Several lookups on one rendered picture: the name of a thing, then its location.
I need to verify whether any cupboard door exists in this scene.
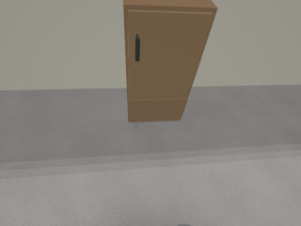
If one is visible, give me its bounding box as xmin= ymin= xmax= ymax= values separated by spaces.
xmin=128 ymin=9 xmax=214 ymax=100

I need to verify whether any handle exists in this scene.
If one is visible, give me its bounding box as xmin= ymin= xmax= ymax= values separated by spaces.
xmin=135 ymin=34 xmax=140 ymax=61

